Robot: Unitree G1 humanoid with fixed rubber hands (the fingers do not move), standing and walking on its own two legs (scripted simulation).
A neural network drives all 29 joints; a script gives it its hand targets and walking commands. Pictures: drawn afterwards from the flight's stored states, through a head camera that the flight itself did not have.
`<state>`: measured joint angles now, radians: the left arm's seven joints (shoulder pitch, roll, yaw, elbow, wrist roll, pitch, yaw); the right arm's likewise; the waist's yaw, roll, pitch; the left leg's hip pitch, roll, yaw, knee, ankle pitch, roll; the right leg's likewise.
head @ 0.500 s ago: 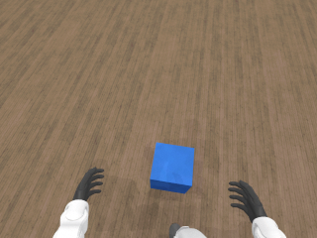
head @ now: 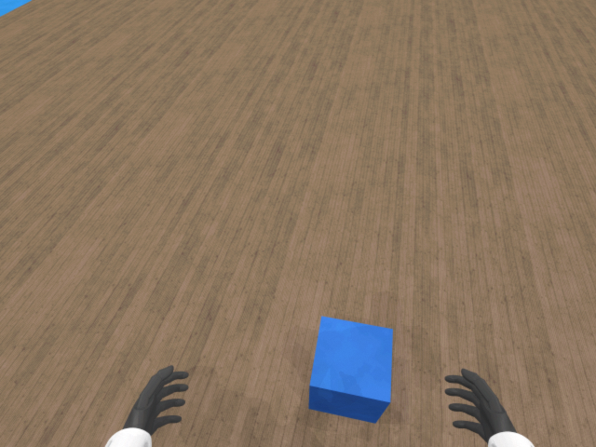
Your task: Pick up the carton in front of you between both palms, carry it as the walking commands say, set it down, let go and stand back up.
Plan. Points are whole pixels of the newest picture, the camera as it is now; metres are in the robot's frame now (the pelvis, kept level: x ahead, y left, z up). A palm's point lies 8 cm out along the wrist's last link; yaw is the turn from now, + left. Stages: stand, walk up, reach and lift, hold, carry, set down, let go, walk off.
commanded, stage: let go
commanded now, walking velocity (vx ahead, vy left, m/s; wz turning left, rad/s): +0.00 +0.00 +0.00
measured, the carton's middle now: (348, 370) +0.42 -0.12 -0.65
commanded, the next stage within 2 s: stand in 0.10 s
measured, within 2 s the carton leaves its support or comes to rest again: neither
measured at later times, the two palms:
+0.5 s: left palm out of the picture +0.10 +0.24 -0.09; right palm out of the picture +0.11 -0.31 -0.11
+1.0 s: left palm out of the picture +0.08 +0.24 -0.10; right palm out of the picture +0.07 -0.33 -0.11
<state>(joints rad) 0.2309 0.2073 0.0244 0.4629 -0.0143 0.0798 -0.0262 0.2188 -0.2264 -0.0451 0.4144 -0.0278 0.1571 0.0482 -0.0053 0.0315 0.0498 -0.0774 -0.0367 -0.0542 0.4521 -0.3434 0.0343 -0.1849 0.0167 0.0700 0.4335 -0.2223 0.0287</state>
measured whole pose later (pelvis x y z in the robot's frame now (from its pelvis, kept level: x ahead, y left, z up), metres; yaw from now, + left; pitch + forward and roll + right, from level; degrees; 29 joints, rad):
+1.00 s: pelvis -0.02 -0.04 +0.00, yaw +0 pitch -3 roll +0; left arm 0.18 0.28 0.06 0.87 0.02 -0.01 0.02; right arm 0.26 -0.33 -0.05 0.78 -0.01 -0.01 -0.03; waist 0.00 0.03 0.04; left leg -0.10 0.00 -0.06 0.48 -0.33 -0.02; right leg -0.23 0.05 0.04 0.51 -0.23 -0.03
